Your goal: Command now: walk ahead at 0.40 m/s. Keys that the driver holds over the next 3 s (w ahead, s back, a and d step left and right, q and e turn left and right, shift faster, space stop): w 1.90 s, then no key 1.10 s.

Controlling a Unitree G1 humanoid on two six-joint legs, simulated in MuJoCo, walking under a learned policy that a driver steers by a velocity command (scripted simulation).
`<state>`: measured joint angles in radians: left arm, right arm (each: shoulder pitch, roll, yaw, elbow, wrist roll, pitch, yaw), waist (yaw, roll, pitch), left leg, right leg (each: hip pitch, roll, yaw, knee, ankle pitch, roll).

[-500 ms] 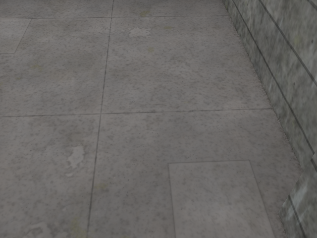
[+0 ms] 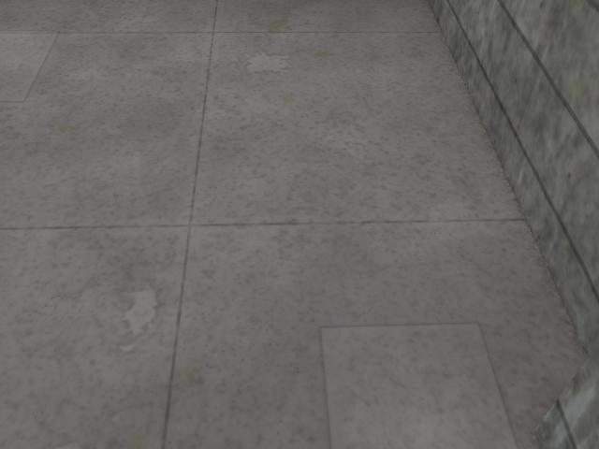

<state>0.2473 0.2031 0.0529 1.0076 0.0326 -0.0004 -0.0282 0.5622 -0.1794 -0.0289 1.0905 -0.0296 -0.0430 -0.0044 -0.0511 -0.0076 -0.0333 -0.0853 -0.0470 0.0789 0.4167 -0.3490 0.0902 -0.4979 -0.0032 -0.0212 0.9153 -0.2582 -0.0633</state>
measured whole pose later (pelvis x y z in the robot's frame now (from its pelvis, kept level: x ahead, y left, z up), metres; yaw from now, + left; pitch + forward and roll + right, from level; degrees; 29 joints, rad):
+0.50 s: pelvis +0.28 -0.05 -0.18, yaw -1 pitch +0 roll +0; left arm 0.31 0.19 0.05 1.04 0.03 -0.08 -0.01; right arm 0.31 -0.19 -0.06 1.09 -0.05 -0.04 -0.01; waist -0.03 0.02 0.05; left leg -0.62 0.05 -0.02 1.52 -0.47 0.06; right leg -0.28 0.04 -0.10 0.65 -0.38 -0.08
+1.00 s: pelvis +0.60 +0.02 -0.33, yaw +0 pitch +0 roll +0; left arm 0.30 0.21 0.05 1.05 0.04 -0.05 0.01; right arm 0.26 -0.18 -0.05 1.07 -0.03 -0.08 0.01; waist 0.03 -0.04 0.05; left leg -0.28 -0.02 0.09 0.58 -0.30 0.06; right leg -0.60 -0.04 0.00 1.57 -0.41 -0.08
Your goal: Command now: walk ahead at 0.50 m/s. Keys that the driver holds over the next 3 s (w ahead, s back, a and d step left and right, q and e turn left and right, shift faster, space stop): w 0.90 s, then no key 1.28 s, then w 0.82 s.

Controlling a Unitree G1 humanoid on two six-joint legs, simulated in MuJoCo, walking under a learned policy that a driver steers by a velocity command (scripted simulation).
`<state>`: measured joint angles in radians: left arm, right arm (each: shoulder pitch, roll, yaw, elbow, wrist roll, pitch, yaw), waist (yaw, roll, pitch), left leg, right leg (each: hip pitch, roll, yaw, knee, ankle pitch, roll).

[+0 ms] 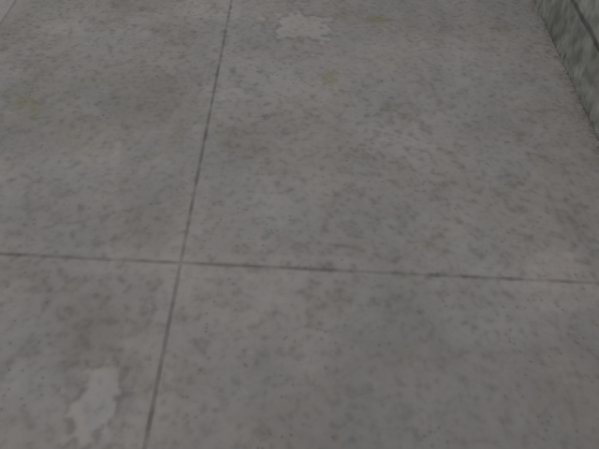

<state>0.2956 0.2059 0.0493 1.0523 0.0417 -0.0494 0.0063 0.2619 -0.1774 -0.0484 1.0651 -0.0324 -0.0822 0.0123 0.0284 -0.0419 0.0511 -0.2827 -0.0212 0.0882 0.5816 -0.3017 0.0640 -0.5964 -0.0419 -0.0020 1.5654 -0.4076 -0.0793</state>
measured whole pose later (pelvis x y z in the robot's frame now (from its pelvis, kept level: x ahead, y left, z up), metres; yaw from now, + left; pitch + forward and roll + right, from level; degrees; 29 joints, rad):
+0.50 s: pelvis +0.28 -0.04 +0.01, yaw +0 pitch -1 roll +0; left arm 0.33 0.18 0.05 1.04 0.01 -0.09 0.00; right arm 0.22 -0.20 -0.06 0.99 -0.03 -0.05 0.02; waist 0.00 0.03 0.04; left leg -0.53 0.07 0.00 1.08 -0.26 0.06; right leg -0.17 0.07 -0.09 0.36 -0.19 -0.11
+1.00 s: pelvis +0.55 +0.02 +0.01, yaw +0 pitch -1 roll +0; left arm 0.30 0.20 0.06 1.00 0.02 -0.07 0.00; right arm 0.22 -0.19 -0.06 0.99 -0.02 -0.08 0.01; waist 0.01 -0.03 0.07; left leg -0.25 -0.05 0.11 0.41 -0.15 0.09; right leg -0.42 -0.03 0.00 1.15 -0.33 -0.07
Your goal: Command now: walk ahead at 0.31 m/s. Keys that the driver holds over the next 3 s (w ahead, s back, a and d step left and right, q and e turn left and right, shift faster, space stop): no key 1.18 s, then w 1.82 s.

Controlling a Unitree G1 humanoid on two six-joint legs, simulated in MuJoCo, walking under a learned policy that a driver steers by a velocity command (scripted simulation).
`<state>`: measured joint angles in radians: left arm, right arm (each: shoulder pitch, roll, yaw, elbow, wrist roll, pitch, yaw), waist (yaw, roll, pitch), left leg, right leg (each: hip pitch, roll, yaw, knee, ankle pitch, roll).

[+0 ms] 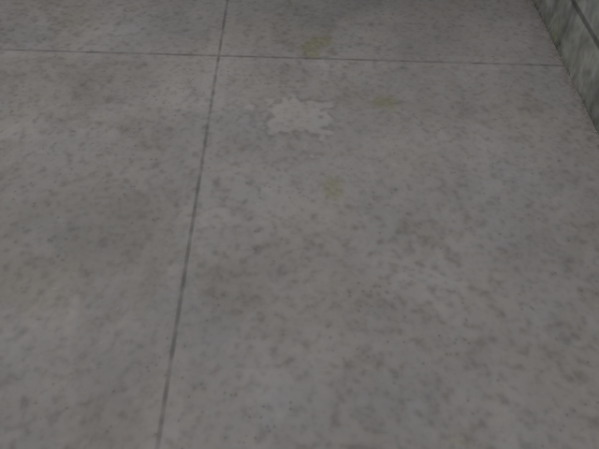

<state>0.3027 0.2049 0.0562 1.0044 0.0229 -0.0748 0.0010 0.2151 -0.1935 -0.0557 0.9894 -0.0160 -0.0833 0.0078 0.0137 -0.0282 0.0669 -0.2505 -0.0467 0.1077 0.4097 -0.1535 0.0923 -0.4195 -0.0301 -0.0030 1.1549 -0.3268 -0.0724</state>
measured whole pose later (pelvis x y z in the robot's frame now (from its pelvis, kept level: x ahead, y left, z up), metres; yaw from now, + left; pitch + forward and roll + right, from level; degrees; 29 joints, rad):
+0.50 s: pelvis +0.12 -0.02 +0.00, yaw +1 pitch -1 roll +0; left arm 0.22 0.13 0.01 1.05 0.00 -0.03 0.04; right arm 0.32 -0.14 0.00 1.10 -0.01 -0.02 -0.03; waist -0.02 0.02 0.03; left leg -0.07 -0.02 0.07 0.43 -0.34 0.03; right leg -0.27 0.03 -0.08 0.45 -0.15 -0.06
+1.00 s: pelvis +0.12 -0.03 +0.00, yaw +1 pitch -2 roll +0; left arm 0.30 0.12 0.00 1.15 0.00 -0.01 0.04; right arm 0.37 -0.11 0.02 1.16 -0.01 -0.01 -0.05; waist 0.01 0.01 0.03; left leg -0.03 -0.01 0.06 0.38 -0.32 0.03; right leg -0.23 0.04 -0.08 0.39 -0.13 -0.07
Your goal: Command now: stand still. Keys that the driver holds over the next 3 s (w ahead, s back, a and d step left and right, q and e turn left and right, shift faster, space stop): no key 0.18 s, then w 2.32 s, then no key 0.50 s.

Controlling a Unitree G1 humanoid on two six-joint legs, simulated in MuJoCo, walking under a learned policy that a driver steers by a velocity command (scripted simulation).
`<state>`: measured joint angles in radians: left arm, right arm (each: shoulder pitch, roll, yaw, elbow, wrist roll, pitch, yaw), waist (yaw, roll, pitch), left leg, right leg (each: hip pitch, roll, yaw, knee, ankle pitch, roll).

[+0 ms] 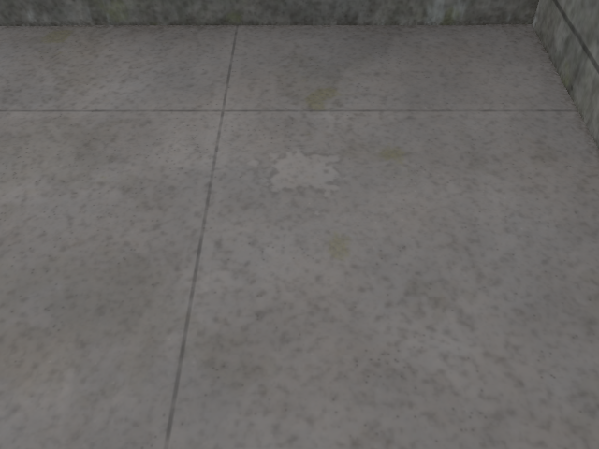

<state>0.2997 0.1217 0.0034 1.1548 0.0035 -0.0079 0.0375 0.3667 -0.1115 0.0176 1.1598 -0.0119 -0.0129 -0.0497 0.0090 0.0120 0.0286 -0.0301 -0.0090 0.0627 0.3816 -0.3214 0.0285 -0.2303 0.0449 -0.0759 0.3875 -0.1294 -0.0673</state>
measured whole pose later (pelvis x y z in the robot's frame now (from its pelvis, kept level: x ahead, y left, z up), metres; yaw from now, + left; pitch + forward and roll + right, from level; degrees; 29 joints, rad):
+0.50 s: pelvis +0.07 -0.02 -0.01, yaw +0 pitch +0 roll +0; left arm 0.24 0.17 0.04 1.03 0.01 -0.06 -0.02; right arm 0.55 -0.16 -0.03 1.17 -0.02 -0.06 -0.03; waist -0.04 0.05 0.01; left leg 0.08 0.01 0.05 0.34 -0.41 0.01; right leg -0.39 -0.02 -0.09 0.66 -0.33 -0.08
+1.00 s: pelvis +0.31 -0.04 -0.01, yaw +0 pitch +1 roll -1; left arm 0.50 0.15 0.02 1.10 0.02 -0.11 0.02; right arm 0.00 -0.17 -0.04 0.89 -0.02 -0.05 0.03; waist 0.06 0.01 0.06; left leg -0.56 0.03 0.10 0.57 -0.07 0.10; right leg 0.16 0.05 -0.08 0.19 -0.37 -0.05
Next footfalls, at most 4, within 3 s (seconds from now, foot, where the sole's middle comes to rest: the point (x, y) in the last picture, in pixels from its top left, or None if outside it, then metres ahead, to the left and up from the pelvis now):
0.52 right None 0.18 -0.13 -0.78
1.04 left None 0.52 0.05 -0.78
1.60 right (371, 330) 0.83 -0.14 -0.78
2.18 left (302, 239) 1.14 0.04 -0.78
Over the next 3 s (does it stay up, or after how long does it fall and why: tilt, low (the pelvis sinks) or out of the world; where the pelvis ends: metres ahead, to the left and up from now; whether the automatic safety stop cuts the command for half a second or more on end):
stays up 1.30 -0.06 0.00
